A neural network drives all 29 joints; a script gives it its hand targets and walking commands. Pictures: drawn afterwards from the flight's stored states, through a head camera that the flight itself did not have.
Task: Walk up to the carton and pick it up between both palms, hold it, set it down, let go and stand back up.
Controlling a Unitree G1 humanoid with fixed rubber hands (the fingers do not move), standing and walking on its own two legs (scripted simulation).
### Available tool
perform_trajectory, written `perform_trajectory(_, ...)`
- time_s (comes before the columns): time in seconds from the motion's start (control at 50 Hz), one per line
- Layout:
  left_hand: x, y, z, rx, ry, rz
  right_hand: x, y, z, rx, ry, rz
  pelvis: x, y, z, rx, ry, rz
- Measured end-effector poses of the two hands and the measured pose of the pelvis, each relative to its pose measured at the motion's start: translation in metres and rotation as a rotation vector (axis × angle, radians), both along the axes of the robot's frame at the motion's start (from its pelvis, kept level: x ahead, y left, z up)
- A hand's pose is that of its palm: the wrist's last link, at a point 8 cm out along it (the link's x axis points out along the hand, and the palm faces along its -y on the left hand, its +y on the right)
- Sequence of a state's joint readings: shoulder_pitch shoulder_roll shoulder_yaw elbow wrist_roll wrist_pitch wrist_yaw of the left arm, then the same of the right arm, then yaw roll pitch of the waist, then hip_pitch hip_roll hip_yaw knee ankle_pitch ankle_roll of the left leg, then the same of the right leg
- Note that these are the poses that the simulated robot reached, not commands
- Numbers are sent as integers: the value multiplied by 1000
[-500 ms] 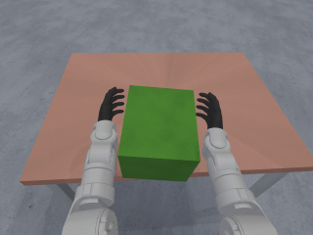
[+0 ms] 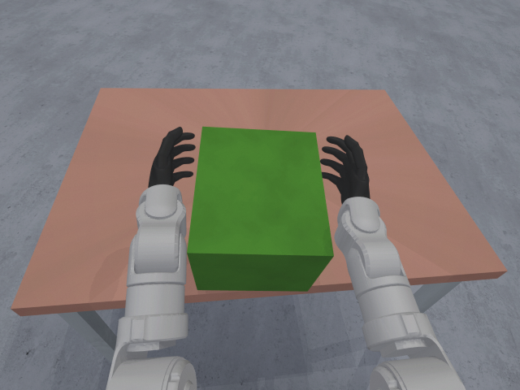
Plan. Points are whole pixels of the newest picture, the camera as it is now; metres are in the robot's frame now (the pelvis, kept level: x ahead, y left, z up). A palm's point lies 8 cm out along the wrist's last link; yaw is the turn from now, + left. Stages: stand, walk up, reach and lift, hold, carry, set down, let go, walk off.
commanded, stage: reach and lift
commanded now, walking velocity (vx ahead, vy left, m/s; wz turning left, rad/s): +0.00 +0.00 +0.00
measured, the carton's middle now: (256, 211) +0.37 +0.01 +0.06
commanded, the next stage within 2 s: hold in 0.34 s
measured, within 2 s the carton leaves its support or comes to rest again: neither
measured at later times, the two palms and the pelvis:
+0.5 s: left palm (171, 171) +0.36 +0.14 +0.16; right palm (364, 185) +0.35 -0.14 +0.15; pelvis +0.00 +0.00 +0.00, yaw -1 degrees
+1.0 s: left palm (171, 170) +0.36 +0.14 +0.16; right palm (368, 180) +0.35 -0.14 +0.16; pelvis +0.00 -0.01 +0.00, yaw +0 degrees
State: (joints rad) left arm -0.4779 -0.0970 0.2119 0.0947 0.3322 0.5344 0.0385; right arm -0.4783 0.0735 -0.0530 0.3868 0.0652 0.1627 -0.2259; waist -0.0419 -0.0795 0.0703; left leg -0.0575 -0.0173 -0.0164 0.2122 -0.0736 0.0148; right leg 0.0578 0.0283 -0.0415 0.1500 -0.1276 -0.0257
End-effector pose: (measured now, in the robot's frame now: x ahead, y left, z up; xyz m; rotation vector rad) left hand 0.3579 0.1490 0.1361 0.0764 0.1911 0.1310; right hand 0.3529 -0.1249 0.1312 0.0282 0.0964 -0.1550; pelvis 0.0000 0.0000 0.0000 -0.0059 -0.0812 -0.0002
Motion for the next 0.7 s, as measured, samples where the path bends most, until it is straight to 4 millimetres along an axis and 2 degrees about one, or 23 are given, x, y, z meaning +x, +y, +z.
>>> perform_trajectory(0.22, 4, -5, 7, 22, 18, -19, 0, -5, -2, 17, 19, -13, 1, 7, 0, -2, -24, 1)
perform_trajectory(0.38, 5, -12, 19, 6, -15, -27, -2, -12, 15, 11, -19, -30, 3, 5, 0, -2, -29, -12)
perform_trajectory(0.7, 4, -9, 29, 11, 10, -9, 3, -10, 25, 18, -2, -9, -1, -3, -1, 2, -55, 1)
